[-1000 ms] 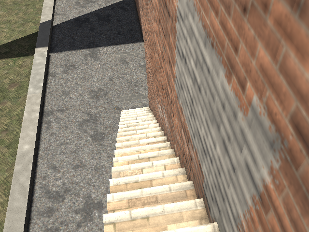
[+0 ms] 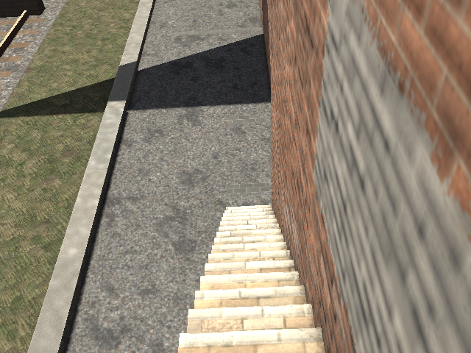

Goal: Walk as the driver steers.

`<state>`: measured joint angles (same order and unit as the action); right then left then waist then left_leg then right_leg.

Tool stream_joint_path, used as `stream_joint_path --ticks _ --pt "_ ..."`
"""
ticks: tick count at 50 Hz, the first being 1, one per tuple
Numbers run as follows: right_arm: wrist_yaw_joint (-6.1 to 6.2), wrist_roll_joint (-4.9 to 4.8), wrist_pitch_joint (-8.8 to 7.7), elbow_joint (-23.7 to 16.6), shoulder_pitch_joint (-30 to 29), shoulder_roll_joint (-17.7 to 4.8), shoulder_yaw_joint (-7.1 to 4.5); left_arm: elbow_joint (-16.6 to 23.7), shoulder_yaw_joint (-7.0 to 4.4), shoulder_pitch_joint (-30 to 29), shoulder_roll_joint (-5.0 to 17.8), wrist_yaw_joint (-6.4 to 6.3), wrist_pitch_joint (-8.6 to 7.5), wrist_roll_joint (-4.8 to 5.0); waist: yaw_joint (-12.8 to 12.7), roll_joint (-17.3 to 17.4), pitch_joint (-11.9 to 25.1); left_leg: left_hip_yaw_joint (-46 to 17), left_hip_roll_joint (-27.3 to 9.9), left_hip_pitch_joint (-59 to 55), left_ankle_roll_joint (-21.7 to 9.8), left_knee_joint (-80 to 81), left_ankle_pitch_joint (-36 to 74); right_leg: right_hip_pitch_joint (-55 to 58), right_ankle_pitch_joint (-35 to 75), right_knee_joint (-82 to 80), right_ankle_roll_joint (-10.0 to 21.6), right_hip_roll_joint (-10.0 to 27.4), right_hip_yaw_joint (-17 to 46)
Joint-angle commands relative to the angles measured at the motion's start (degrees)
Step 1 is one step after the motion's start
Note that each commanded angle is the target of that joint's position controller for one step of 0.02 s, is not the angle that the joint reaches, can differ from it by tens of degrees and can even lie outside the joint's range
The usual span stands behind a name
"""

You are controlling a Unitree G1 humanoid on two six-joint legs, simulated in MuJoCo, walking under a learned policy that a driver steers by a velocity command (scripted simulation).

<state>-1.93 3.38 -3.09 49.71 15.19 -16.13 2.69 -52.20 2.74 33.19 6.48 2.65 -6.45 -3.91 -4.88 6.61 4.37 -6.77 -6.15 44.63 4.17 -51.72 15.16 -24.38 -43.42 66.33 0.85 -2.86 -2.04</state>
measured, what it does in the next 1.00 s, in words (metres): goes down: left foot 0.21 m lower, then right foot 0.20 m lower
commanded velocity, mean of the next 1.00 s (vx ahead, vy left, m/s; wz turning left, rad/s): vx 0.50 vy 0.00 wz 0.00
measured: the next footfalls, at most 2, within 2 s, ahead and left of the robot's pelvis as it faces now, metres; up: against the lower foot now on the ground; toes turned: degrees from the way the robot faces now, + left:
left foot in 0.14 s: +0.17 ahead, +0.15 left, -0.21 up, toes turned +3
right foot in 0.70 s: +0.41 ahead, +0.05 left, -0.41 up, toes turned -2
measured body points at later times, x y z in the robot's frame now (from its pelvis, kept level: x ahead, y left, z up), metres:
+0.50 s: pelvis +0.23 +0.12 -0.17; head +0.23 +0.11 +0.28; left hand +0.34 +0.30 -0.30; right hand +0.08 -0.08 -0.31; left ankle +0.13 +0.15 -0.85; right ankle +0.44 -0.06 -0.75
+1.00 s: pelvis +0.50 +0.15 -0.44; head +0.49 +0.15 +0.01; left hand +0.43 +0.35 -0.60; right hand +0.63 -0.08 -0.57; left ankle +0.66 +0.30 -1.14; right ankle +0.38 +0.05 -1.05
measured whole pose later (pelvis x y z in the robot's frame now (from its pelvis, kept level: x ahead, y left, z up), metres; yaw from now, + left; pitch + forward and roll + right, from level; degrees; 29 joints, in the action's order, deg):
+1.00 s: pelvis +0.50 +0.15 -0.44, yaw -1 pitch +0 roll -3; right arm -2.1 2.5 -3.9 53.1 10.6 -13.1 1.1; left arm -59.9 0.4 28.8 5.4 -4.1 -5.3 2.9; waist -4.9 3.6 2.4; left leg -6.1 -4.4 34.7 1.0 -41.5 23.5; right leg -20.1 -50.8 74.7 3.3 -4.0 -4.6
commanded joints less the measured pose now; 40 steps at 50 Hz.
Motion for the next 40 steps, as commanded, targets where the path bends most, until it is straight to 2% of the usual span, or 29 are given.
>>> stream_joint_path --ticks 1,2,3,4,5,6,7,8,9,10,11,13,14,17,19,22,25,26,30,31,32,33,34,35,36,37,38,39,40 --pt "-0.10 0.80 0.08 -2.20 2.01 -2.07 -0.42 5.23 -2.80 -6.42 11.48 1.01 1.38 -0.93 4.78 -10.66 -10.27 1.67 1.03 -15.84 1.01 -0.41 4.03 -20.69 8.35 -20.68 9.41 10.69 18.69" --pt "0.23 1.19 -0.57 -2.14 2.57 -3.65 -1.28 5.06 -2.58 -9.00 10.04 0.99 1.19 -0.48 4.77 -11.81 -11.61 2.96 0.83 -14.32 0.21 4.23 -1.47 -15.71 11.77 -16.29 8.73 10.27 17.11" --pt "0.67 -0.48 -0.41 -4.27 -3.61 -3.96 -1.19 4.85 -3.07 -6.77 11.05 0.21 1.40 0.52 0.52 -8.65 -11.60 5.61 1.20 -12.55 0.98 14.90 -11.06 -8.81 12.32 -16.37 8.29 10.13 17.57" --pt "1.17 -1.40 -0.54 -5.75 -7.52 -2.69 -0.76 4.05 -3.61 -6.07 12.74 -0.47 1.96 -0.41 -1.17 -9.40 -12.11 5.21 1.22 -15.12 1.33 18.37 -14.11 -6.20 17.70 -14.72 8.02 11.45 20.75" --pt "1.67 -2.11 -0.79 -3.21 -5.03 -2.68 -0.43 6.59 -4.01 -12.84 14.45 -0.58 2.40 0.34 -0.94 -13.63 -12.43 -0.52 -3.57 -9.51 0.33 31.79 -16.09 4.52 17.48 -8.37 7.38 13.13 23.06" --pt "1.29 -3.62 -2.09 3.70 11.28 -3.57 -1.64 7.00 -3.86 -14.84 14.99 0.48 3.07 -1.30 4.00 -7.63 -4.91 6.58 -0.08 -31.56 0.24 31.10 0.64 -0.31 20.08 4.08 6.42 10.37 17.54" --pt "1.17 -3.76 -3.29 9.02 27.57 -7.92 -4.24 5.88 -3.97 -16.52 15.60 3.33 3.08 -3.24 11.32 -2.82 -1.65 12.58 3.14 -51.22 -0.79 32.91 3.28 -8.26 28.22 18.66 3.89 5.35 10.67" --pt "1.09 -1.25 -3.66 11.91 36.43 -15.71 -7.65 1.97 -4.29 -8.92 12.51 5.13 2.83 -3.27 14.08 12.16 2.58 6.33 -2.03 -64.56 -10.11 30.35 23.75 -16.62 8.42 47.49 -0.55 -3.73 6.69" --pt "-0.54 0.32 -3.66 8.63 33.24 -21.48 -8.60 3.89 -3.66 -1.48 6.59 6.12 2.50 -0.87 7.10 12.86 7.35 -0.79 -10.46 -79.01 -17.66 9.08 58.84 -39.81 -4.07 67.89 -1.80 -8.26 5.45" --pt "-0.81 1.78 -3.92 9.26 34.91 -19.82 -9.01 6.77 -3.80 -6.59 7.33 5.59 2.44 0.10 9.73 5.79 6.84 -5.01 -12.42 -79.27 -20.79 8.27 60.76 -50.09 -2.58 69.70 -2.81 -7.45 4.96" --pt "-0.40 3.16 -3.81 9.56 30.53 -15.71 -8.49 10.99 -3.11 -13.48 5.35 5.12 2.68 0.22 10.16 -0.16 1.88 -8.56 -14.35 -71.19 -20.62 11.86 33.84 -56.45 7.31 59.91 0.02 -3.21 8.10" --pt "-0.66 1.63 -2.41 10.98 20.99 -7.94 -5.02 6.61 -1.85 -4.45 1.49 4.12 3.73 -0.26 0.12 -3.26 -6.06 -15.52 -14.97 -41.31 -18.17 20.96 -8.73 -51.04 27.31 57.18 3.66 4.96 12.24" --pt "0.59 1.94 -3.01 11.60 19.06 0.78 -2.27 6.09 -1.44 -5.10 0.56 4.17 3.12 -0.81 -1.26 -5.12 -10.20 -10.86 -10.09 -32.09 -11.16 20.23 -17.16 -50.03 39.86 44.13 5.12 7.73 13.13" --pt "3.74 1.52 -6.94 14.74 20.62 0.01 -0.05 8.27 -1.32 -14.44 2.01 5.98 3.35 0.77 2.50 -5.33 -10.92 -9.68 -6.29 -17.86 -12.92 24.42 -24.57 -45.13 57.86 29.38 2.21 7.97 8.66" --pt "4.81 2.06 -7.88 14.72 17.63 -5.66 0.07 7.80 -1.24 -14.96 3.88 6.05 3.30 -0.22 1.58 -6.68 -8.73 -10.78 -5.57 -18.99 -14.31 21.32 -22.99 -45.03 59.65 27.13 1.03 7.65 11.32" --pt "6.11 -0.34 -8.39 11.32 13.78 -2.76 2.13 7.38 -2.54 -18.75 8.11 4.54 2.72 -2.53 2.82 -7.09 -6.45 -3.60 -1.65 -18.33 -13.87 16.45 -23.50 -34.13 75.39 2.09 1.02 6.24 9.84" --pt "5.06 -0.06 -6.47 11.66 20.38 -3.76 2.58 8.50 -1.54 -20.30 4.97 4.08 3.36 -3.76 5.80 -4.30 -8.68 -4.90 -0.78 -15.84 -15.80 11.65 -30.26 -24.76 73.73 -2.82 0.12 4.24 6.48" --pt "3.39 -7.44 -4.13 14.30 23.65 -2.61 -1.23 5.45 -2.64 -28.35 3.84 -2.79 4.33 4.90 11.33 -16.06 -9.74 -0.82 2.14 -28.76 -10.14 11.69 -18.14 -23.55 80.86 -25.13 0.52 4.30 -5.71" --pt "3.61 -1.93 -0.51 15.95 24.35 1.29 -2.46 1.55 -3.35 -27.31 6.18 -5.12 4.85 5.42 15.41 -0.01 -12.05 0.06 6.95 -33.13 -12.51 -1.41 -10.25 -10.49 76.64 -35.60 -0.78 1.95 -4.27" --pt "0.74 2.24 -2.62 10.18 11.62 -6.29 0.10 4.64 -1.58 -15.93 7.18 3.45 4.66 -9.37 1.60 11.10 -15.15 -10.96 -0.14 -13.56 -14.93 -6.98 -22.07 2.19 60.99 -15.61 1.20 6.64 3.64" --pt "3.28 -0.62 -1.36 15.55 21.87 3.53 -3.29 -5.27 -6.05 -13.85 11.18 -3.36 5.05 4.40 9.67 -9.78 -9.14 1.35 5.41 -38.18 -11.90 -12.46 -5.46 -9.32 74.35 -36.94 1.29 0.82 -6.48" --pt "3.92 0.12 -0.25 14.99 18.42 -0.60 -2.86 -5.46 -5.37 -6.02 10.02 -5.14 5.11 5.97 5.84 -3.28 -6.28 -2.14 4.99 -32.06 -12.27 -22.04 -0.84 5.14 73.57 -39.63 1.30 3.54 -1.97" --pt "-0.76 1.96 -2.67 5.75 3.70 -5.53 -1.69 -7.94 -5.11 13.58 12.76 1.89 3.59 -7.98 -7.73 -13.87 -12.92 -7.94 4.83 -1.52 -7.39 -40.10 -11.91 34.87 51.14 -32.25 4.89 3.43 3.51" --pt "-2.13 -0.77 -3.28 5.90 -2.18 -8.37 -4.00 -12.84 -6.81 27.70 12.93 2.39 2.83 -8.02 -16.67 -22.22 -8.36 0.07 14.36 0.92 -4.74 -64.53 -39.65 41.84 62.05 -56.03 12.83 6.96 4.26" --pt "-4.37 -2.47 -2.68 8.12 10.60 -2.34 -3.82 -9.89 -7.12 15.04 16.73 3.71 2.85 -7.75 -3.38 -15.49 -1.13 1.58 13.57 17.41 -8.76 -74.81 -58.16 51.60 85.96 -32.11 21.38 20.61 16.44" --pt "-4.34 -2.82 -3.28 5.77 12.96 0.68 -2.58 -8.86 -6.86 10.69 15.92 4.78 2.29 -6.33 0.21 -6.44 3.04 -1.39 12.55 24.47 -9.32 -71.26 -57.19 52.24 80.58 -29.30 26.93 24.54 22.82" --pt "-3.72 -1.36 -3.77 3.09 9.52 2.10 -1.12 -8.29 -4.45 0.75 10.32 4.32 0.98 -5.61 4.10 -1.94 2.88 -1.36 7.72 28.53 -11.30 -67.70 -52.26 43.32 65.00 -28.99 22.13 23.06 20.99" --pt "-2.12 -0.05 -3.66 1.01 7.43 -0.03 -1.45 -5.77 -4.24 -6.63 8.69 4.80 0.26 -3.18 5.43 -3.81 1.11 0.59 5.54 33.69 -9.80 -64.24 -52.24 35.22 47.41 -33.30 23.32 24.13 25.81" --pt "0.31 4.19 -2.52 0.18 3.83 1.39 -0.28 -2.73 -0.65 -18.54 -3.40 3.00 -1.10 -3.24 8.93 -2.28 -5.83 -9.04 -3.96 29.80 -6.56 -33.17 -28.92 14.61 31.84 -34.60 18.85 23.38 30.29"
Keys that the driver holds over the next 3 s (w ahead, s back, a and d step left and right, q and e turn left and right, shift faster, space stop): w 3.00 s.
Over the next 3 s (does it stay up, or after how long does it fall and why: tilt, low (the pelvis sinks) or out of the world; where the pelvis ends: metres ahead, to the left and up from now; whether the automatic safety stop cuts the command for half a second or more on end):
stays up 0.84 0.11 -0.74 its command is cut before an obstacle after 1.6 s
